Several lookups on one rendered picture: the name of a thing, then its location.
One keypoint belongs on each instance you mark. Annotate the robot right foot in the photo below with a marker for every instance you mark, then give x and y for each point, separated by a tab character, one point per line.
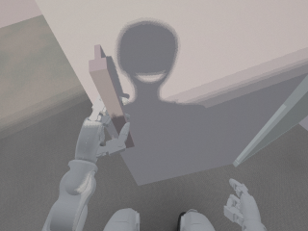
179	221

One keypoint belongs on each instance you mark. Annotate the left robot hand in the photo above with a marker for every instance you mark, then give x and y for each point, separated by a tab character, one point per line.
88	146

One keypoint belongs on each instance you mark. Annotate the right robot thigh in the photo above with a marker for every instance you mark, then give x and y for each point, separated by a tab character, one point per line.
193	221

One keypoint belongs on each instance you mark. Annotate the right robot forearm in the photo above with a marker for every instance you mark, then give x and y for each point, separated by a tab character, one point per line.
253	225

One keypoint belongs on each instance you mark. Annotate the handle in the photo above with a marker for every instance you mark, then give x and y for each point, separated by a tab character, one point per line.
102	77

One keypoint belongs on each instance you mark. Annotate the left robot forearm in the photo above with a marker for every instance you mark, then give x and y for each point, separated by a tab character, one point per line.
69	212

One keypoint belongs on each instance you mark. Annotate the right robot hand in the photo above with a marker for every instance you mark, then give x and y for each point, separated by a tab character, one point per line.
240	210

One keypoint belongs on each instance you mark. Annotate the fridge door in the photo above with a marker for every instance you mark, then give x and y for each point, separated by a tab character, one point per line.
202	77

